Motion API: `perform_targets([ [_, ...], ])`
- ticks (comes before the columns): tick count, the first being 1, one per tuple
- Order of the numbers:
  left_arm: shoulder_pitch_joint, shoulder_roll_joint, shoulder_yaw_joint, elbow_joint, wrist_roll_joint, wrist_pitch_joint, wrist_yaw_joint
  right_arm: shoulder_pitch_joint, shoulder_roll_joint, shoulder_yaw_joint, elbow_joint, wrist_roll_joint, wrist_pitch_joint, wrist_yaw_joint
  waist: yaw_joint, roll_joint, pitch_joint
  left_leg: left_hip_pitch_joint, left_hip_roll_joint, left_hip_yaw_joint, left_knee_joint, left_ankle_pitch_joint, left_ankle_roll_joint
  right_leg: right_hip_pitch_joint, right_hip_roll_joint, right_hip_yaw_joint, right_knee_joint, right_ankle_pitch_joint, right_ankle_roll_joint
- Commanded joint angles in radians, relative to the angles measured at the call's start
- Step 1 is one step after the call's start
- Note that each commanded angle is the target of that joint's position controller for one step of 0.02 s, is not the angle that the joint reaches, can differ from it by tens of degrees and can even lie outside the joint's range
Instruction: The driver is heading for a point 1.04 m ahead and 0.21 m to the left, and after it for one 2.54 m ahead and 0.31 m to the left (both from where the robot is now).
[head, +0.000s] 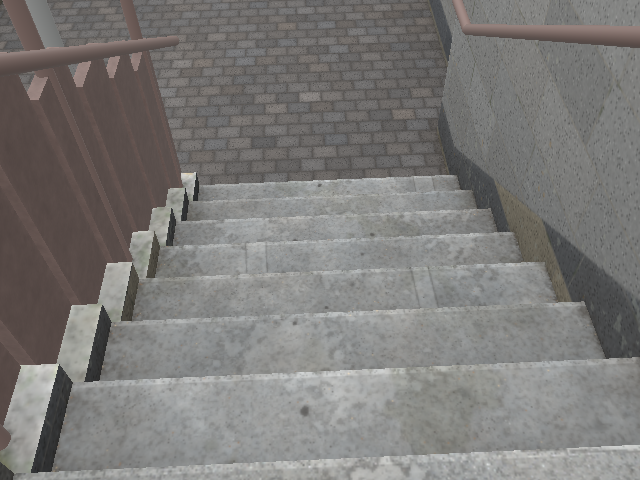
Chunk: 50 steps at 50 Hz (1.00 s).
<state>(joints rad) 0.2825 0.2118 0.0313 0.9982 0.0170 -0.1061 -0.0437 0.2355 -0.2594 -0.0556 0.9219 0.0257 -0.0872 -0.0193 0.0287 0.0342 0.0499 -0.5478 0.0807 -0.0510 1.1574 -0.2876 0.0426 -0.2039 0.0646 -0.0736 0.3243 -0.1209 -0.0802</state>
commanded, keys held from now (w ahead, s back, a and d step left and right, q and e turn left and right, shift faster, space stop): q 0.50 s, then no key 0.50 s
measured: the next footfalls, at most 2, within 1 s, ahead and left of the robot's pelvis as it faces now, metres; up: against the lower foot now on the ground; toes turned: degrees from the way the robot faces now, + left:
left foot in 0.28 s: +0.23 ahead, +0.13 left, +0.00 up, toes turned +7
right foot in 0.76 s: +0.18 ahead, -0.10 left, +0.00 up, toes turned +19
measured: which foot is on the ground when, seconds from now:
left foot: up 0.00-0.26, down 0.28-0.78, up 0.80-1.00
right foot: down 0.00-0.28, up 0.30-0.74, down 0.76-1.00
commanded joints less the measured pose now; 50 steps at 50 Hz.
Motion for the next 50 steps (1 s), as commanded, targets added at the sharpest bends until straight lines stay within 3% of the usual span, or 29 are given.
perform_targets([
  [1,-0.04,0.117,0.012,-0.04,0.014,-0.012,0.025,0.124,-0.008,-0.008,-0.015,-0.008,0.024,-0.008,-0.075,-0.088,-0.049,0.024,0.021,-0.003,-0.134,0.093,-0.034,-0.015,-0.262,0.107,-0.114,0.667,-0.153],
  [4,-0.035,0.139,0.011,-0.03,0.011,0.004,0.053,0.025,0.01,0.005,-0.05,-0.015,0.031,-0.001,-0.047,-0.106,-0.064,0.086,0.001,0.025,-0.371,0.268,-0.038,-0.022,-0.231,0.014,-0.089,0.648,-0.119],
  [9,-0.026,0.18,0.029,-0.023,-0.018,0.048,0.078,-0.061,-0.047,-0.007,-0.128,-0.021,0.054,0.018,-0.014,-0.107,-0.062,0.045,-0.02,0.041,-0.462,0.198,-0.021,0.078,-0.304,0.03,0.008,0.537,-0.124],
  [11,-0.045,0.186,0.039,-0.031,-0.034,0.068,0.087,-0.056,-0.054,-0.013,-0.152,-0.024,0.058,0.028,-0.02,-0.108,-0.055,0.037,-0.028,0.058,-0.489,0.111,0.001,0.104,-0.33,0.045,0.087,0.494,-0.113],
  [13,-0.073,0.183,0.044,-0.051,-0.045,0.084,0.096,0.044,-0.073,-0.03,-0.14,-0.027,0.055,0.031,-0.069,-0.069,-0.098,0.184,-0.069,0.088,-0.63,0.219,0.045,0.078,-0.279,0.01,0.276,0.478,-0.053],
  [14,-0.037,0.176,0.043,-0.068,-0.027,0.082,0.097,0.117,-0.176,-0.063,-0.142,-0.034,0.053,0.019,-0.08,0.092,-0.164,0.358,0.025,-0.098,-0.692,0.679,0.115,-0.036,-0.167,-0.06,0.546,0.291,0.031],
  [15,-0.014,0.093,0.015,-0.104,0.007,0.076,0.087,0.15,-0.25,-0.073,-0.156,-0.05,0.057,0.011,-0.047,0.296,-0.214,0.572,0.257,-0.458,-0.733,0.991,0.323,-0.365,0.044,-0.045,0.887,-0.505,0.104],
  [16,0.005,0.122,0.019,-0.109,-0.008,0.072,0.073,0.161,-0.184,-0.052,-0.168,-0.058,0.052,0.015,-0.051,0.226,-0.351,0.569,0.285,-0.552,-0.777,0.773,0.361,-0.377,0.017,0.161,1.012,-0.577,0.084],
  [17,-0.041,0.149,0.028,-0.122,-0.035,0.078,0.071,0.07,-0.146,-0.045,-0.2,-0.051,0.047,0.014,-0.035,0.145,-0.263,0.497,0.24,-0.476,-0.79,0.637,0.319,-0.424,-0.009,0.174,1.048,-0.515,0.078],
  [18,-0.081,0.157,0.034,-0.126,-0.034,0.088,0.079,0.002,-0.127,-0.041,-0.222,-0.032,0.052,0.011,-0.023,0.021,-0.205,0.426,0.188,-0.393,-0.804,0.494,0.261,-0.44,-0.04,0.168,1.007,-0.426,0.082],
  [19,-0.113,0.168,0.043,-0.131,-0.022,0.098,0.092,-0.032,-0.12,-0.037,-0.24,-0.022,0.06,0.007,-0.022,-0.027,-0.176,0.363,0.155,-0.353,-0.818,0.402,0.229,-0.428,-0.061,0.169,0.947,-0.363,0.09],
  [20,-0.123,0.165,0.044,-0.148,-0.014,0.104,0.097,-0.038,-0.122,-0.036,-0.241,-0.021,0.068,-0.003,-0.005,-0.005,-0.165,0.297,0.116,-0.319,-0.833,0.351,0.213,-0.376,-0.064,0.164,0.883,-0.322,0.099],
  [21,-0.118,0.154,0.043,-0.15,-0.008,0.109,0.099,-0.032,-0.133,-0.038,-0.247,-0.035,0.077,-0.005,0.0,0.022,-0.161,0.27,0.087,-0.302,-0.841,0.355,0.204,-0.337,-0.045,0.153,0.836,-0.299,0.111],
  [24,-0.107,0.133,0.04,-0.16,-0.02,0.122,0.109,0.028,-0.14,-0.043,-0.254,-0.03,0.079,-0.015,-0.006,0.072,-0.182,0.319,0.081,-0.324,-0.845,0.31,0.206,-0.33,-0.022,0.164,0.715,-0.289,0.139],
  [26,-0.126,0.131,0.039,-0.161,-0.022,0.125,0.118,0.028,-0.141,-0.045,-0.271,-0.037,0.082,-0.02,-0.024,0.086,-0.174,0.324,0.077,-0.335,-0.864,0.151,0.193,-0.34,-0.028,0.164,0.668,-0.258,0.141],
  [27,-0.134,0.128,0.037,-0.166,-0.028,0.126,0.117,0.025,-0.131,-0.043,-0.276,-0.031,0.083,-0.026,-0.026,0.095,-0.169,0.316,0.074,-0.34,-0.869,0.083,0.189,-0.333,-0.038,0.166,0.631,-0.245,0.139],
  [33,-0.113,0.131,0.033,-0.161,-0.029,0.11,0.095,0.024,-0.13,-0.038,-0.286,-0.043,0.092,-0.03,-0.049,0.127,-0.146,0.27,0.075,-0.376,-0.893,-0.033,0.177,-0.193,-0.053,0.126,0.469,-0.276,0.119],
  [35,-0.08,0.129,0.032,-0.148,-0.03,0.103,0.084,0.022,-0.127,-0.035,-0.284,-0.036,0.098,-0.029,-0.044,0.122,-0.136,0.267,0.074,-0.389,-0.886,-0.048,0.162,-0.134,-0.053,0.111,0.365,-0.26,0.093],
  [37,-0.007,0.111,0.029,-0.117,-0.025,0.096,0.069,0.017,-0.113,-0.028,-0.274,-0.02,0.105,-0.033,-0.006,0.101,-0.121,0.214,0.032,-0.355,-0.859,-0.105,0.11,-0.002,-0.045,0.076,0.142,-0.126,0.048],
  [38,0.012,0.136,0.033,-0.111,-0.006,0.094,0.064,0.052,-0.099,-0.026,-0.26,-0.017,0.105,-0.034,-0.009,0.049,-0.102,0.164,-0.019,-0.308,-0.797,-0.142,0.061,0.055,-0.102,0.122,0.074,-0.082,0.02],
  [39,0.027,0.193,0.038,-0.12,0.021,0.093,0.063,0.087,-0.061,-0.018,-0.26,-0.028,0.102,-0.034,-0.036,-0.148,-0.114,0.066,-0.144,-0.179,-0.552,-0.231,-0.001,0.114,-0.296,0.333,0.015,0.011,-0.05],
  [40,-0.042,0.236,0.043,-0.138,0.042,0.085,0.054,0.022,-0.102,-0.038,-0.304,-0.013,0.089,-0.032,-0.039,-0.343,-0.025,0.011,-0.207,-0.087,-0.443,-0.3,-0.03,-0.073,-0.448,0.532,-0.087,0.092,-0.182],
  [41,-0.109,0.219,0.04,-0.166,0.038,0.07,0.058,-0.006,-0.16,-0.057,-0.285,-0.019,0.085,-0.034,-0.038,-0.231,-0.006,0.033,-0.174,-0.14,-0.289,-0.252,-0.05,-0.097,-0.417,0.495,-0.078,0.082,-0.193],
  [42,-0.135,0.207,0.041,-0.174,0.02,0.066,0.063,0.009,-0.155,-0.061,-0.263,-0.012,0.091,-0.034,-0.046,-0.172,-0.028,0.021,-0.184,-0.134,-0.217,-0.196,-0.063,-0.061,-0.365,0.412,-0.051,0.109,-0.156],
  [43,-0.148,0.178,0.032,-0.178,0.004,0.065,0.065,0.05,-0.12,-0.056,-0.225,-0.019,0.105,-0.039,-0.055,-0.148,-0.051,0.037,-0.174,-0.134,-0.156,-0.165,-0.084,-0.033,-0.324,0.355,-0.03,0.128,-0.13],
  [44,-0.155,0.145,0.02,-0.177,-0.007,0.065,0.067,0.073,-0.096,-0.052,-0.208,-0.022,0.116,-0.041,-0.058,-0.148,-0.042,0.031,-0.162,-0.144,-0.11,-0.134,-0.101,-0.019,-0.311,0.33,-0.017,0.176,-0.125],
  [46,-0.132,0.102,0.005,-0.16,-0.008,0.073,0.067,0.085,-0.057,-0.041,-0.189,-0.014,0.124,-0.043,-0.058,-0.161,-0.041,0.077,-0.137,-0.106,-0.144,-0.111,-0.124,-0.008,-0.262,0.258,-0.007,0.213,-0.118],
  [49,-0.081,0.129,0.009,-0.134,-0.013,0.093,0.073,-0.008,-0.005,-0.01,-0.199,-0.009,0.116,-0.037,0.004,-0.191,-0.034,0.16,-0.079,-0.006,-0.421,-0.11,-0.145,0.039,-0.222,0.228,0.027,0.203,-0.1],
  [50,-0.058,0.166,0.019,-0.125,-0.009,0.097,0.074,-0.027,-0.023,-0.011,-0.206,-0.004,0.113,-0.031,0.019,-0.204,-0.038,0.191,-0.086,0.013,-0.473,-0.137,-0.151,0.046,-0.229,0.243,0.047,0.228,-0.106],
])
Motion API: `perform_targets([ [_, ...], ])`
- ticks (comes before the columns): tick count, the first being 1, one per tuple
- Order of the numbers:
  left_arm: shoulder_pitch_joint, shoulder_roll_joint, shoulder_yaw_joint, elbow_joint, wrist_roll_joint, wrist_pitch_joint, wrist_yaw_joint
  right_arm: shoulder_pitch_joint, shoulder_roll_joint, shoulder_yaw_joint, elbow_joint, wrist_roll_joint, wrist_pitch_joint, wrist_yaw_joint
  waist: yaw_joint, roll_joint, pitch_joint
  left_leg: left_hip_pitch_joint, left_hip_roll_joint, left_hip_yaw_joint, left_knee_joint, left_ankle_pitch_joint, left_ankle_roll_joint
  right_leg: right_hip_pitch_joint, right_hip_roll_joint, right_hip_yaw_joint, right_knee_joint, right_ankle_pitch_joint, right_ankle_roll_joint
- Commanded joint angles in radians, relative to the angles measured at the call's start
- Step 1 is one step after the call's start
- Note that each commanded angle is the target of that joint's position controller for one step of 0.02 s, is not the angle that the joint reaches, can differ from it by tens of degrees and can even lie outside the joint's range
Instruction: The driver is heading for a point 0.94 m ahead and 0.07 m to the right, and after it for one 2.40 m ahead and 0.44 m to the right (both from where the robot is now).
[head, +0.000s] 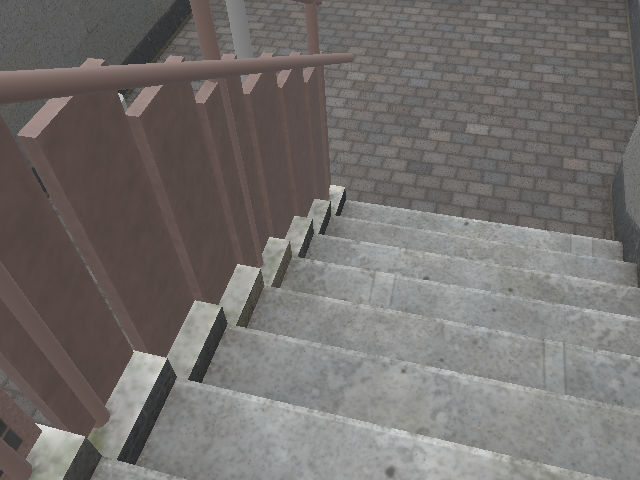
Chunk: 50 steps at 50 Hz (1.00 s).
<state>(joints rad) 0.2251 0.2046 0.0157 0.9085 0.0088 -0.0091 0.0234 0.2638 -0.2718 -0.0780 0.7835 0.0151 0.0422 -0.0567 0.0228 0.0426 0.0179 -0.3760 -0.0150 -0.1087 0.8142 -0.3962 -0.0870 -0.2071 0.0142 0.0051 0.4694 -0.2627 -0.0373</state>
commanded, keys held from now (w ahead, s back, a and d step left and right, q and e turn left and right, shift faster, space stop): no key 0.32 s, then w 0.68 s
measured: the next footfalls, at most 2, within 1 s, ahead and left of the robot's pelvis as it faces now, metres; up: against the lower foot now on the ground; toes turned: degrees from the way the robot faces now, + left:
left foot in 0.08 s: +0.02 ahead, +0.15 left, +0.00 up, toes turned -3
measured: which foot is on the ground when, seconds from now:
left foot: up 0.00-0.06, down 0.08-0.56, up 0.58-1.00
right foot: down 0.00-1.00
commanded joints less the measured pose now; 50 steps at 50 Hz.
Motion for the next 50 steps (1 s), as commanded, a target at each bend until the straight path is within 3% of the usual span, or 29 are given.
perform_targets([
  [1,0.012,0.188,0.039,-0.03,-0.004,0.004,0.007,-0.047,-0.024,0.01,-0.061,0.011,-0.018,0.009,0.027,-0.209,-0.01,0.042,0.008,0.082,-0.19,-0.026,-0.021,0.061,-0.19,0.187,-0.084,0.387,-0.157],
  [4,0.031,0.179,0.04,-0.011,-0.028,-0.001,0.0,0.029,-0.056,0.009,-0.016,0.0,-0.02,0.01,-0.006,-0.15,-0.012,0.202,0.034,0.054,-0.452,0.309,0.023,0.032,-0.183,0.21,-0.065,0.42,-0.113],
  [5,0.04,0.157,0.034,-0.011,-0.015,-0.014,-0.007,0.064,-0.089,0.006,-0.008,-0.013,-0.019,0.006,-0.001,-0.087,-0.056,0.297,0.089,-0.002,-0.404,0.52,0.047,-0.011,-0.155,0.188,-0.047,0.352,-0.08],
  [6,0.079,0.144,0.036,-0.01,-0.01,-0.024,-0.017,0.072,-0.126,-0.006,0.021,-0.003,-0.019,0.007,0.045,0.033,-0.076,0.311,0.086,0.018,-0.312,0.53,0.087,-0.033,-0.084,0.115,-0.061,0.261,-0.049],
  [7,0.03,0.136,0.033,-0.006,-0.01,-0.024,-0.019,0.073,-0.076,0.0,0.03,-0.004,-0.023,0.015,0.002,0.031,-0.08,0.256,0.066,0.027,-0.322,0.414,0.102,0.008,-0.052,0.064,-0.038,0.18,-0.017],
  [8,-0.012,0.131,0.033,-0.01,-0.012,-0.019,-0.018,0.06,-0.041,0.011,0.035,-0.016,-0.027,0.019,-0.005,0.005,-0.053,0.222,0.062,0.022,-0.345,0.351,0.1,0.003,-0.044,0.051,-0.029,0.134,-0.006],
  [12,-0.013,0.112,0.032,0.01,-0.003,0.008,-0.003,0.042,-0.041,0.013,0.062,-0.018,-0.049,0.014,0.004,0.01,0.019,0.142,0.055,0.019,-0.381,0.247,0.093,-0.014,-0.034,0.04,-0.031,0.074,-0.002],
  [16,-0.005,0.102,0.032,0.038,-0.006,0.007,0.004,0.06,-0.028,0.021,0.103,-0.026,-0.062,0.012,-0.003,-0.01,0.052,0.108,0.049,0.023,-0.4,0.169,0.087,-0.015,-0.032,0.037,-0.037,0.046,0.007],
  [18,0.023,0.116,0.04,0.06,-0.017,0.008,0.007,0.099,-0.044,0.015,0.133,-0.015,-0.06,0.009,-0.01,-0.008,0.05,0.096,0.025,0.035,-0.402,-0.134,0.114,-0.044,0.004,0.005,-0.008,-0.234,-0.006],
  [20,0.006,0.12,0.044,0.047,-0.03,-0.005,0.01,0.113,-0.068,0.008,0.13,-0.004,-0.067,0.006,-0.026,0.019,0.119,0.046,0.07,-0.042,-0.45,-0.398,0.174,-0.157,0.006,0.006,0.042,-0.433,-0.032],
  [22,-0.022,0.081,0.04,0.028,-0.038,-0.039,0.001,0.169,-0.098,-0.001,0.152,0.007,-0.09,0.013,-0.047,0.108,0.137,0.103,0.2,-0.241,-0.556,-0.458,0.252,-0.246,0.012,-0.03,0.177,-0.294,-0.027],
  [23,-0.02,0.068,0.039,0.027,-0.04,-0.054,-0.007,0.164,-0.12,-0.009,0.158,0.007,-0.098,0.016,-0.041,0.163,0.132,0.12,0.271,-0.352,-0.603,-0.453,0.297,-0.262,0.014,-0.045,0.263,-0.188,-0.031],
  [24,-0.016,0.078,0.043,0.027,-0.04,-0.065,-0.015,0.142,-0.116,-0.009,0.151,0.005,-0.103,0.018,-0.033,0.155,0.135,0.091,0.301,-0.395,-0.62,-0.42,0.321,-0.258,-0.012,-0.019,0.302,-0.174,-0.048],
  [25,0.007,0.078,0.044,0.03,-0.041,-0.073,-0.02,0.1,-0.109,-0.006,0.137,0.006,-0.106,0.021,-0.009,0.139,0.129,0.055,0.298,-0.375,-0.621,-0.378,0.314,-0.212,-0.022,-0.012,0.284,-0.2,-0.067],
  [27,0.15,0.049,0.043,0.084,-0.041,-0.077,-0.023,-0.001,-0.095,0.0,0.11,0.028,-0.098,0.029,0.078,0.12,0.104,-0.087,0.206,-0.217,-0.554,-0.29,0.245,0.07,0.0,-0.05,0.059,-0.119,-0.085],
  [28,0.241,0.072,0.055,0.127,-0.032,-0.075,-0.02,-0.019,-0.069,0.005,0.104,0.025,-0.097,0.029,0.101,0.078,0.082,-0.152,0.139,-0.125,-0.444,-0.206,0.203,0.197,-0.001,-0.021,0.019,-0.052,-0.067],
  [29,0.362,0.149,0.076,0.156,-0.021,-0.077,-0.017,-0.039,-0.011,0.02,0.084,0.022,-0.102,0.033,0.127,-0.115,0.05,-0.271,0.036,0.022,-0.148,-0.079,0.139,0.311,-0.152,0.237,-0.108,-0.183,-0.107],
  [30,0.442,0.261,0.098,0.164,-0.015,-0.084,-0.03,-0.063,0.014,0.024,0.034,0.033,-0.123,0.03,0.14,-0.353,0.045,-0.448,-0.041,0.096,0.123,-0.108,0.114,0.373,-0.377,0.667,-0.298,-0.308,-0.245],
  [31,0.373,0.195,0.074,0.145,0.006,-0.097,-0.033,-0.085,-0.031,0.014,0.027,0.048,-0.139,0.031,0.098,-0.242,0.099,-0.533,0.008,0.0,0.297,-0.12,0.131,0.326,-0.421,0.747,-0.312,-0.283,-0.277],
  [32,0.315,0.141,0.058,0.123,0.002,-0.104,-0.034,-0.043,-0.033,0.013,0.044,0.05,-0.144,0.037,0.055,-0.173,0.122,-0.569,0.043,-0.017,0.376,-0.041,0.152,0.322,-0.389,0.636,-0.284,-0.223,-0.248],
  [33,0.274,0.127,0.051,0.105,-0.002,-0.105,-0.039,-0.005,-0.029,0.012,0.071,0.034,-0.145,0.042,0.03,-0.13,0.098,-0.552,0.076,0.002,0.392,0.041,0.166,0.309,-0.342,0.522,-0.272,-0.167,-0.209],
  [36,0.258,0.084,0.028,0.096,0.004,-0.085,-0.036,-0.045,-0.036,0.0,0.068,0.012,-0.136,0.056,0.017,-0.144,0.08,-0.431,0.118,0.056,0.235,0.216,0.147,0.221,-0.242,0.269,-0.288,0.152,-0.146],
  [39,0.297,0.103,0.022,0.101,0.003,-0.071,-0.014,-0.18,0.016,0.02,0.022,0.001,-0.123,0.066,0.043,-0.126,0.092,-0.358,0.097,0.113,0.012,0.337,0.115,0.169,-0.203,0.154,-0.297,0.303,-0.143],
  [41,0.313,0.14,0.026,0.1,-0.003,-0.063,-0.004,-0.264,0.037,0.034,-0.002,0.006,-0.128,0.071,0.061,-0.122,0.113,-0.303,0.072,0.136,-0.117,0.389,0.108,0.132,-0.206,0.133,-0.311,0.284,-0.145],
  [42,0.31,0.158,0.03,0.101,-0.008,-0.066,-0.003,-0.29,0.027,0.037,-0.011,0.003,-0.133,0.08,0.061,-0.139,0.129,-0.265,0.065,0.137,-0.17,0.404,0.11,0.106,-0.21,0.125,-0.331,0.272,-0.149],
  [45,0.327,0.144,0.03,0.122,-0.009,-0.068,-0.013,-0.334,0.001,0.039,-0.038,0.014,-0.134,0.098,0.055,-0.159,0.135,-0.161,0.049,0.152,-0.178,0.427,0.132,0.087,-0.221,0.083,-0.334,0.318,-0.16],
  [47,0.3,0.169,0.041,0.117,-0.018,-0.067,-0.009,-0.324,-0.048,0.031,-0.052,0.018,-0.133,0.097,0.023,-0.155,0.129,-0.109,0.051,0.134,-0.207,0.391,0.143,0.138,-0.234,0.071,-0.305,0.391,-0.143],
  [49,0.267,0.193,0.049,0.106,-0.019,-0.056,-0.005,-0.21,-0.095,0.009,-0.031,0.013,-0.139,0.093,-0.055,-0.146,0.054,0.042,0.002,0.164,-0.236,0.318,0.17,0.192,-0.239,0.06,-0.149,0.687,-0.122],
  [50,0.261,0.186,0.047,0.102,-0.011,-0.044,-0.005,-0.048,-0.123,-0.012,0.017,0.015,-0.135,0.087,-0.129,-0.113,-0.043,0.227,-0.025,0.186,-0.264,0.31,0.191,0.175,-0.194,0.025,0.053,0.773,-0.094],
])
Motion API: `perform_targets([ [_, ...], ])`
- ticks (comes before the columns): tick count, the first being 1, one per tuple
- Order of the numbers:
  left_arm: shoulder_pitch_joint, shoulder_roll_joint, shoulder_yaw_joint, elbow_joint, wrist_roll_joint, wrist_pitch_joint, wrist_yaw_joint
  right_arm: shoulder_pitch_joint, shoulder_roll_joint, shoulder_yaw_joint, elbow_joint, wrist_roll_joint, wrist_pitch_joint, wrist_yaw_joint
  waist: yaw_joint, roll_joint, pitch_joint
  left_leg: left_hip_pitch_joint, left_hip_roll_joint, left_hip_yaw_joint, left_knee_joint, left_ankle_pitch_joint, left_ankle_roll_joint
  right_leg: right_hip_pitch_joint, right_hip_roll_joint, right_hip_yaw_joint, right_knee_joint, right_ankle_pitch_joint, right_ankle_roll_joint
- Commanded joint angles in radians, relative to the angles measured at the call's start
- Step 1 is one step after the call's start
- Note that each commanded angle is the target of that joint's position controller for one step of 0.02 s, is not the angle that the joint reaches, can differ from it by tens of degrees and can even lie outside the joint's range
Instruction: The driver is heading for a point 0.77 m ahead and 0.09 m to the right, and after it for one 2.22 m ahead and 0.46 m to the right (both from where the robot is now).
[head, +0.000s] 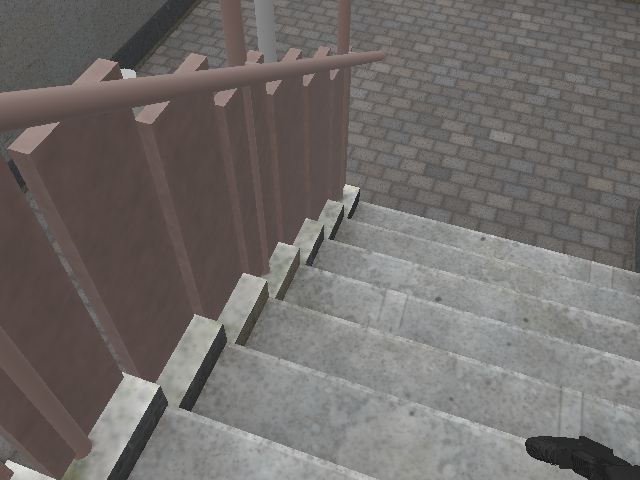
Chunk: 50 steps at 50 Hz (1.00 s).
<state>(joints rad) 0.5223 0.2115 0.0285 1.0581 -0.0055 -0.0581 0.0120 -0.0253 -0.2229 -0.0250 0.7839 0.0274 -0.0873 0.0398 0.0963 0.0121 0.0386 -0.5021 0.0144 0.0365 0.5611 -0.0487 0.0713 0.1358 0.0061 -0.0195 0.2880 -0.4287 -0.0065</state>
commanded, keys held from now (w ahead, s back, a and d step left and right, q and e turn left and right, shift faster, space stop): w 1.00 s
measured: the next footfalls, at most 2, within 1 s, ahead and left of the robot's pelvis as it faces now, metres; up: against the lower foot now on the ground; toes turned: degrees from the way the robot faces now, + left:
left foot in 0.02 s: +0.17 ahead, +0.11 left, +0.00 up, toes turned +2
right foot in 0.64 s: +0.39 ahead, -0.14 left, -0.17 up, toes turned -2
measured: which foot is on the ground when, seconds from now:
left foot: up 0.00-0.00, down 0.02-0.64, up 0.66-1.00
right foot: down 0.00-0.02, up 0.04-0.62, down 0.64-1.00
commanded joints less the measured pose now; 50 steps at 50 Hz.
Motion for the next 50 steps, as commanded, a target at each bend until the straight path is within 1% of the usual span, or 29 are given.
perform_targets([
  [1,-0.036,0.172,0.029,-0.074,0.009,0.009,0.008,0.425,-0.236,-0.083,0.053,-0.007,-0.003,-0.016,-0.265,0.0,-0.202,0.62,0.108,-0.158,-0.029,-0.056,0.106,-0.334,-0.137,0.029,0.553,0.744,-0.097],
  [2,0.121,-0.002,-0.015,-0.08,0.013,-0.009,-0.007,0.475,-0.296,-0.085,0.063,-0.009,-0.001,-0.008,-0.172,0.257,-0.367,0.902,0.349,-0.634,-0.129,-0.247,0.306,-0.672,0.069,0.056,0.952,-0.041,-0.027],
  [3,0.074,0.071,0.009,-0.072,-0.026,-0.038,-0.015,0.466,-0.185,-0.06,0.072,-0.012,0.001,0.004,-0.203,0.228,-0.338,0.827,0.355,-0.757,-0.265,-0.32,0.32,-0.804,0.064,0.188,1.092,-0.138,-0.051],
  [4,-0.041,0.155,0.036,-0.123,-0.055,-0.045,-0.013,0.375,-0.15,-0.051,0.058,-0.016,-0.003,0.013,-0.173,0.154,-0.162,0.66,0.33,-0.609,-0.289,-0.286,0.272,-0.85,0.006,0.163,1.098,-0.065,-0.065],
  [6,-0.109,0.159,0.05,-0.148,-0.032,-0.025,0.011,0.233,-0.117,-0.041,0.03,-0.031,-0.008,0.025,-0.111,0.013,-0.052,0.386,0.257,-0.389,-0.337,-0.077,0.225,-0.737,-0.075,0.139,1.004,0.086,-0.052],
  [9,-0.063,0.114,0.061,-0.155,-0.022,0.023,0.021,0.246,-0.116,-0.037,0.062,-0.02,-0.015,0.018,-0.054,0.01,-0.028,0.288,0.219,-0.308,-0.395,-0.053,0.197,-0.663,-0.132,0.151,0.858,0.123,-0.033],
  [13,-0.112,0.104,0.073,-0.178,0.001,0.026,0.009,0.386,-0.168,-0.062,0.137,-0.039,-0.014,-0.011,-0.066,0.014,-0.04,0.329,0.227,-0.261,-0.331,0.044,0.217,-0.792,-0.134,0.133,0.78,0.329,-0.013],
  [15,-0.235,0.142,0.09,-0.227,-0.016,0.005,-0.002,0.423,-0.138,-0.053,0.158,-0.014,-0.023,-0.035,-0.077,0.064,0.004,0.401,0.205,-0.255,-0.294,-0.045,0.15,-0.934,-0.161,0.19,0.633,0.482,-0.043],
  [19,-0.312,0.092,0.077,-0.244,0.035,-0.001,-0.038,0.463,-0.104,-0.027,0.177,-0.015,-0.016,-0.082,-0.109,0.07,-0.013,0.17,0.103,-0.1,-0.131,-0.101,0.103,-0.709,-0.092,0.096,0.387,0.931,-0.054],
  [21,-0.294,0.082,0.071,-0.246,0.036,0.01,-0.055,0.459,-0.113,-0.022,0.177,-0.014,-0.01,-0.084,-0.091,0.062,-0.013,0.057,0.11,-0.117,-0.029,-0.167,0.114,-0.621,-0.065,0.092,0.416,0.99,-0.065],
  [25,-0.396,0.075,0.049,-0.274,0.014,0.013,-0.069,0.546,-0.129,-0.026,0.177,-0.013,0.013,-0.079,-0.158,0.04,0.058,0.124,0.178,-0.246,0.162,-0.334,0.134,-0.796,-0.07,0.084,0.425,0.798,-0.055],
  [27,-0.456,0.081,0.041,-0.297,-0.005,-0.001,-0.073,0.559,-0.128,-0.033,0.189,0.0,0.042,-0.105,-0.192,0.058,0.095,0.215,0.182,-0.262,0.251,-0.295,0.112,-0.824,-0.108,0.113,0.233,0.745,-0.028],
  [29,-0.287,0.107,0.058,-0.228,-0.007,0.002,-0.071,0.537,-0.163,-0.047,0.198,-0.02,0.053,-0.099,-0.133,0.074,0.038,0.105,0.185,-0.242,0.398,-0.172,0.099,-0.584,-0.062,0.027,0.31,0.684,-0.03],
  [30,-0.141,0.128,0.074,-0.169,-0.01,0.001,-0.063,0.521,-0.146,-0.044,0.211,-0.019,0.054,-0.089,-0.071,0.031,-0.021,0.088,0.15,-0.198,0.571,-0.083,0.076,-0.406,-0.05,-0.012,0.275,0.662,-0.049],
  [31,0.099,0.143,0.089,-0.098,0.008,-0.005,-0.055,0.46,-0.126,-0.036,0.221,-0.009,0.043,-0.072,0.069,-0.023,-0.079,0.032,0.081,-0.115,0.862,0.088,0.041,-0.155,-0.029,-0.083,0.15,0.764,-0.078],
  [32,0.204,0.095,0.077,-0.063,0.013,0.004,-0.045,0.455,-0.096,-0.042,0.232,0.003,0.026,-0.061,0.137,-0.199,-0.08,-0.129,-0.077,-0.094,1.386,-0.384,-0.014,0.001,-0.163,0.089,-0.001,0.805,-0.171],
  [33,0.165,0.102,0.036,-0.072,0.034,-0.01,-0.056,0.579,-0.016,-0.026,0.205,0.007,-0.009,-0.042,0.007,-0.442,-0.11,-0.495,-0.101,-0.211,1.693,-0.806,-0.004,0.185,-0.266,0.178,0.461,1.419,-0.163],
  [34,0.199,0.115,0.043,-0.083,0.018,-0.008,-0.065,0.621,-0.048,-0.024,0.185,0.033,-0.034,-0.027,-0.004,-0.422,-0.25,-0.578,-0.096,-0.269,1.662,-0.73,0.003,0.24,-0.35,0.313,0.453,1.405,-0.236],
  [35,0.156,0.111,0.041,-0.081,-0.003,0.005,-0.071,0.572,-0.083,-0.037,0.16,0.032,-0.034,-0.031,-0.039,-0.238,-0.188,-0.614,-0.077,-0.238,1.606,-0.606,-0.013,0.081,-0.363,0.358,0.368,1.161,-0.263],
  [36,0.086,0.194,0.064,-0.079,-0.003,0.007,-0.067,0.474,-0.071,-0.029,0.096,0.047,-0.021,-0.056,-0.075,-0.166,-0.182,-0.657,-0.015,-0.18,1.483,-0.491,-0.013,-0.034,-0.433,0.53,0.235,0.615,-0.327],
  [37,-0.009,0.142,0.038,-0.1,0.001,0.0,-0.062,0.364,-0.077,-0.025,0.072,0.051,0.01,-0.073,-0.099,-0.039,-0.058,-0.682,0.033,-0.16,1.421,-0.434,-0.018,-0.199,-0.433,0.615,0.157,0.431,-0.333],
  [38,-0.118,0.056,0.005,-0.13,0.024,-0.027,-0.056,0.32,-0.102,-0.041,0.067,0.035,0.028,-0.078,-0.148,0.032,0.029,-0.622,0.081,-0.25,1.156,-0.24,0.004,-0.393,-0.384,0.559,0.182,0.388,-0.248],
  [40,-0.165,0.082,0.0,-0.14,0.029,-0.049,-0.018,0.334,-0.084,-0.039,0.065,-0.015,0.039,-0.076,-0.187,-0.009,0.088,-0.444,0.113,-0.194,0.777,-0.051,-0.045,-0.604,-0.255,0.362,0.136,0.507,-0.182],
  [42,-0.115,0.139,0.02,-0.1,0.034,-0.044,0.021,0.289,-0.038,-0.03,0.037,-0.047,0.046,-0.07,-0.158,-0.12,0.028,-0.326,0.131,-0.171,0.61,0.05,-0.09,-0.586,-0.221,0.333,0.127,0.658,-0.208],
  [44,-0.071,0.136,0.025,-0.077,0.021,-0.038,0.026,0.319,-0.058,-0.033,0.038,-0.029,0.05,-0.051,-0.164,-0.091,-0.021,-0.328,0.114,-0.148,0.603,0.095,-0.071,-0.494,-0.234,0.311,0.195,0.743,-0.208],
  [46,0.058,0.069,0.015,-0.045,-0.013,-0.041,0.042,0.144,-0.099,-0.042,-0.022,-0.024,0.022,-0.032,-0.075,-0.025,0.021,-0.589,0.12,-0.219,0.359,0.28,-0.027,-0.228,-0.218,0.32,0.286,0.496,-0.188],
  [47,0.101,0.07,0.018,-0.026,-0.005,-0.04,0.046,0.081,-0.088,-0.038,-0.019,-0.035,0.015,-0.019,-0.036,-0.067,0.024,-0.616,0.115,-0.193,0.3,0.308,-0.018,-0.172,-0.222,0.328,0.312,0.473,-0.176],
  [49,0.034,0.039,0.004,-0.064,0.0,-0.024,0.062,0.019,-0.05,-0.028,-0.029,-0.061,0.008,0.023,-0.023,-0.019,0.037,-0.205,0.059,-0.089,0.052,0.667,-0.025,-0.493,-0.107,0.152,0.329,0.237,-0.141],
  [50,0.021,0.061,0.01,-0.061,-0.002,-0.018,0.053,0.035,-0.018,-0.023,-0.022,-0.054,0.018,0.033,-0.02,-0.045,0.03,-0.078,0.032,-0.066,0.053,0.69,-0.031,-0.568,-0.099,0.137,0.324,0.164,-0.145],
])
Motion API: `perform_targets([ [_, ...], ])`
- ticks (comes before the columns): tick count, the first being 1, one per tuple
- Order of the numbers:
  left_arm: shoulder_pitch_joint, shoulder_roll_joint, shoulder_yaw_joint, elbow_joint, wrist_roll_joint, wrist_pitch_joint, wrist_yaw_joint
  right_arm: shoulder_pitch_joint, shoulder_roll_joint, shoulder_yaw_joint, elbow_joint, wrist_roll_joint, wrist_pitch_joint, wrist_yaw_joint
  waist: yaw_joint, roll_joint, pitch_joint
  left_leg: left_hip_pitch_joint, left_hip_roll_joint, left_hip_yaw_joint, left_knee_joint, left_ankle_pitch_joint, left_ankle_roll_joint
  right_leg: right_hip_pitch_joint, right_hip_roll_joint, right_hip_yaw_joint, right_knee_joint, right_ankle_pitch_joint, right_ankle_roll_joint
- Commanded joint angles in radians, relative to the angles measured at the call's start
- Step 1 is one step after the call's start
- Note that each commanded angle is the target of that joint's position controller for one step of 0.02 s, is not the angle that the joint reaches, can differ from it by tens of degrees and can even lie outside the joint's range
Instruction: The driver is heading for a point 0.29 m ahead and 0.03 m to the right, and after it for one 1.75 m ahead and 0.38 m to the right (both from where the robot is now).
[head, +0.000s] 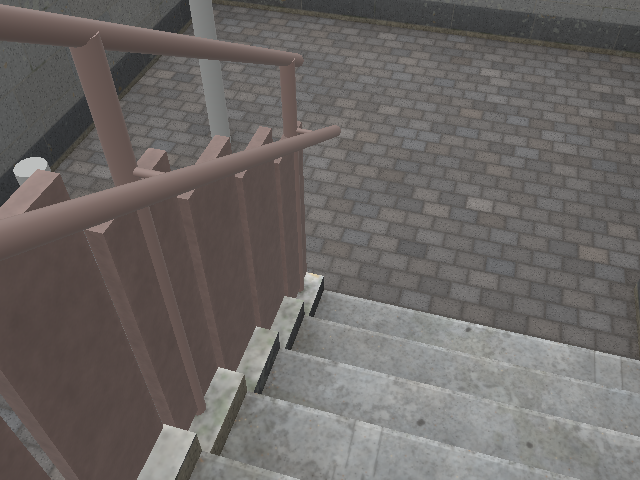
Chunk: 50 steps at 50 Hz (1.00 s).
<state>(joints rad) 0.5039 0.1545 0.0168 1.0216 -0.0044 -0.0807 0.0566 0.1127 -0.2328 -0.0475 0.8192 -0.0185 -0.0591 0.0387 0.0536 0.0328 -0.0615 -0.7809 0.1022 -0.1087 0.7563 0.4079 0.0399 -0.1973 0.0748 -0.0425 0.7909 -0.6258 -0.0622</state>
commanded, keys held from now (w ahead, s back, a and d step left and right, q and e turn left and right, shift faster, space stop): w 0.08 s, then w+e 0.74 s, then w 0.18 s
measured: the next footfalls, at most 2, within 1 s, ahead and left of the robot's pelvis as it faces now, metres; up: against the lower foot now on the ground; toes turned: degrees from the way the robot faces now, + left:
left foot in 0.18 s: +0.27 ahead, +0.14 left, -0.17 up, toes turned -1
right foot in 0.76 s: +0.51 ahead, -0.12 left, -0.34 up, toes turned -16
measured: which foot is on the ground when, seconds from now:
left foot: up 0.00-0.16, down 0.18-0.76, up 0.78-1.00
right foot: down 0.00-0.18, up 0.20-0.74, down 0.76-1.00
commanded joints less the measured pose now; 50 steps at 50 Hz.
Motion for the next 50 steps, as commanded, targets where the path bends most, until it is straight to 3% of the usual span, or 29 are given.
perform_targets([
  [1,0.027,0.129,0.026,-0.017,-0.014,0.016,-0.003,-0.081,0.006,0.003,-0.057,-0.001,-0.005,0.038,0.024,-0.067,0.141,0.276,-0.07,0.091,-0.157,0.26,0.006,-0.279,-0.165,0.152,-0.137,0.314,-0.097],
  [6,0.083,0.125,0.041,-0.018,-0.027,0.054,0.006,-0.159,-0.035,0.008,-0.102,0.051,-0.008,0.015,0.068,-0.088,0.214,0.187,-0.01,0.049,-0.433,-0.049,-0.011,0.062,-0.205,0.259,0.1,0.46,-0.108],
  [8,0.038,0.171,0.057,0.003,-0.012,0.048,0.005,0.125,-0.127,-0.036,-0.009,0.059,-0.014,0.007,-0.082,-0.116,0.12,0.492,0.029,0.02,-0.513,-0.053,0.024,0.039,-0.177,0.307,0.424,0.577,-0.093],
  [9,0.069,0.128,0.049,0.031,-0.021,0.031,-0.013,0.302,-0.169,-0.05,0.049,0.026,-0.01,0.004,-0.144,-0.027,0.034,0.77,0.017,0.073,-0.383,0.063,0.017,-0.134,-0.085,0.23,0.672,0.446,-0.045],
  [10,0.223,0.042,0.039,0.065,-0.04,0.015,-0.032,0.457,-0.186,-0.03,0.096,-0.011,-0.003,0.011,-0.139,0.162,-0.131,1.222,0.145,-0.026,0.009,0.392,0.123,-0.511,0.038,0.255,1.123,-0.285,0.011],
  [11,0.263,0.118,0.038,0.007,-0.074,-0.013,-0.035,0.503,-0.208,-0.039,0.103,0.006,0.025,0.017,-0.16,0.262,-0.274,1.324,0.268,-0.192,0.049,0.313,0.221,-0.665,-0.001,0.306,1.274,-0.258,0.056],
  [12,0.162,0.163,0.051,-0.066,-0.08,-0.011,-0.032,0.479,-0.221,-0.052,0.124,0.054,0.038,0.021,-0.154,0.276,-0.283,1.22,0.354,-0.394,-0.166,-0.252,0.292,-0.76,-0.028,0.271,1.239,-0.12,0.066],
  [13,0.043,0.177,0.06,-0.115,-0.082,0.02,-0.008,0.382,-0.157,-0.038,0.128,0.069,0.046,0.018,-0.12,0.093,-0.163,1.033,0.331,-0.439,-0.341,-0.744,0.283,-0.796,-0.082,0.182,1.106,0.056,0.067],
  [15,-0.023,0.16,0.067,-0.146,-0.063,0.078,0.015,0.177,-0.067,-0.014,0.074,0.01,0.019,0.02,-0.048,-0.065,0.062,0.592,0.304,-0.421,-0.428,-0.965,0.238,-0.705,-0.14,0.203,0.908,0.364,0.021],
  [17,0.006,0.136,0.076,-0.133,-0.021,0.074,0.002,0.163,0.001,-0.003,0.117,0.01,-0.038,0.005,-0.012,0.043,0.072,0.503,0.213,-0.267,-0.314,-0.581,0.109,-0.682,-0.169,0.287,0.751,0.495,-0.027],
  [20,-0.065,0.068,0.072,-0.186,-0.013,0.07,-0.002,0.251,-0.096,-0.023,0.192,-0.007,-0.047,-0.047,-0.005,0.092,0.058,0.452,0.198,-0.118,-0.32,-0.174,0.117,-0.604,-0.151,0.266,0.474,0.552,0.018],
  [22,-0.036,0.101,0.077,-0.184,-0.009,0.086,-0.016,0.257,-0.124,-0.03,0.187,-0.008,-0.037,-0.059,0.01,0.054,0.034,0.482,0.211,-0.068,-0.276,-0.192,0.124,-0.612,-0.136,0.231,0.456,0.621,0.012],
  [24,-0.142,0.125,0.083,-0.234,-0.001,0.07,-0.038,0.268,-0.051,-0.017,0.196,0.044,-0.043,-0.076,-0.019,0.074,0.099,0.532,0.162,0.009,-0.198,-0.375,0.045,-0.695,-0.136,0.325,0.212,0.899,-0.016],
  [27,-0.268,0.065,0.062,-0.271,0.02,0.057,-0.095,0.324,-0.04,0.003,0.214,0.026,-0.039,-0.119,-0.037,0.069,0.132,0.24,0.05,0.243,-0.129,-0.612,0.007,-0.285,-0.045,0.111,-0.059,1.333,0.02],
  [31,-0.335,0.076,0.046,-0.331,0.013,0.096,-0.095,0.387,-0.072,-0.012,0.206,0.066,-0.009,-0.113,-0.092,0.012,0.213,0.48,0.165,0.121,0.055,-0.566,0.066,-0.519,-0.081,0.181,-0.073,1.081,0.029],
  [33,-0.481,0.073,0.037,-0.401,0.003,0.109,-0.123,0.398,-0.079,-0.019,0.173,0.043,0.026,-0.12,-0.164,-0.029,0.247,0.556,0.202,0.101,0.118,-0.576,0.075,-0.571,-0.102,0.132,-0.17,0.952,0.025],
  [35,-0.457,0.067,0.038,-0.391,-0.015,0.111,-0.129,0.362,-0.12,-0.037,0.156,0.047,0.044,-0.117,-0.156,0.006,0.219,0.458,0.236,0.131,0.228,-0.514,0.075,-0.356,-0.109,0.03,-0.214,0.832,-0.008],
  [36,-0.28,0.106,0.065,-0.337,-0.031,0.119,-0.111,0.281,-0.161,-0.045,0.158,0.042,0.036,-0.113,-0.056,0.094,0.176,0.385,0.257,0.126,0.373,-0.389,0.074,-0.15,-0.13,0.042,-0.247,0.754,-0.038],
  [37,-0.131,0.178,0.099,-0.286,-0.018,0.116,-0.095,0.262,-0.157,-0.049,0.147,0.049,0.017,-0.1,0.011,0.034,0.084,0.388,0.18,0.223,0.615,-0.139,0.056,0.058,-0.037,-0.058,-0.319,0.808,-0.068],
  [38,0.086,0.25,0.117,-0.22,-0.004,0.098,-0.084,0.239,-0.154,-0.059,0.136,0.052,-0.015,-0.094,0.125,-0.104,0.027,0.247,0.058,0.264,1.138,-0.419,-0.007,0.31,-0.087,0.049,-0.366,1.064,-0.153],
  [39,0.072,0.289,0.096,-0.199,0.003,0.077,-0.102,0.394,-0.013,-0.024,0.135,0.007,-0.046,-0.069,0.015,-0.372,-0.066,-0.191,-0.056,0.178,1.494,-1.347,-0.043,0.613,-0.209,0.241,-0.006,1.393,-0.253],
  [40,0.093,0.252,0.087,-0.217,-0.014,0.085,-0.11,0.418,-0.072,-0.023,0.096,0.028,-0.074,-0.054,0.032,-0.34,-0.247,-0.215,-0.042,0.031,1.462,-1.302,-0.062,0.631,-0.269,0.434,-0.065,1.162,-0.345],
  [41,0.099,0.305,0.112,-0.222,-0.028,0.092,-0.104,0.264,-0.095,-0.021,-0.007,0.059,-0.074,-0.054,0.08,-0.255,-0.272,-0.353,-0.054,0.011,1.317,-1.116,-0.054,0.599,-0.389,0.667,-0.327,0.616,-0.409],
  [42,0.019,0.284,0.104,-0.195,-0.031,0.09,-0.101,0.153,-0.092,-0.022,-0.044,0.082,-0.057,-0.078,0.021,-0.073,-0.153,-0.394,-0.028,0.002,1.206,-0.984,-0.049,0.406,-0.427,0.838,-0.437,0.216,-0.38],
  [43,-0.148,0.227,0.078,-0.247,-0.02,0.065,-0.104,0.145,-0.125,-0.034,-0.032,0.054,-0.033,-0.1,-0.059,0.072,-0.015,-0.37,0.003,-0.026,1.108,-0.888,-0.036,0.188,-0.426,0.871,-0.429,0.143,-0.331],
  [45,-0.318,0.105,0.037,-0.27,0.004,0.015,-0.095,0.266,-0.072,-0.036,0.045,0.026,-0.007,-0.121,-0.172,0.081,0.111,-0.169,0.039,-0.035,0.691,-0.578,-0.068,-0.214,-0.278,0.572,-0.309,0.379,-0.221],
  [47,-0.225,0.154,0.057,-0.212,0.004,0.012,-0.055,0.218,-0.057,-0.043,0.007,-0.027,-0.01,-0.113,-0.153,-0.097,0.063,-0.044,0.041,-0.004,0.504,-0.501,-0.091,-0.266,-0.193,0.456,-0.297,0.725,-0.223],
  [48,-0.172,0.193,0.07,-0.189,0.024,0.017,-0.045,0.262,-0.058,-0.04,0.018,-0.012,-0.014,-0.098,-0.154,-0.11,-0.003,0.007,0.033,-0.003,0.533,-0.379,-0.09,-0.235,-0.19,0.445,-0.249,0.831,-0.233],
  [50,-0.103,0.167,0.064,-0.163,-0.002,0.004,-0.03,0.167,-0.127,-0.061,-0.046,0.022,-0.016,-0.07,-0.118,-0.105,0.022,-0.126,0.04,-0.069,0.359,-0.21,-0.062,-0.121,-0.182,0.426,-0.18,0.647,-0.207],
])
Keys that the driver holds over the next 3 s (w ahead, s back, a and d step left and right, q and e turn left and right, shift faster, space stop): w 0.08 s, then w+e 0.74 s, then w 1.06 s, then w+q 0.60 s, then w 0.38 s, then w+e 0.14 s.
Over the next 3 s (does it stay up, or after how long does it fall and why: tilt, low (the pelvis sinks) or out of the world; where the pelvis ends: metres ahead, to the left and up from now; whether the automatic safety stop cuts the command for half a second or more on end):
stays up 1.58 -0.37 -0.99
